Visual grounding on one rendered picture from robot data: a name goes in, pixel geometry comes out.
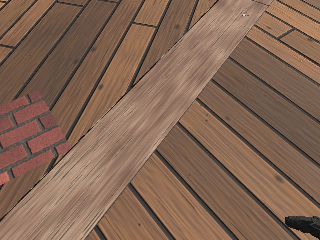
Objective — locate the robot right hand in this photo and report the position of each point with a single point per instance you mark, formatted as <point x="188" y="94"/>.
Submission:
<point x="304" y="224"/>

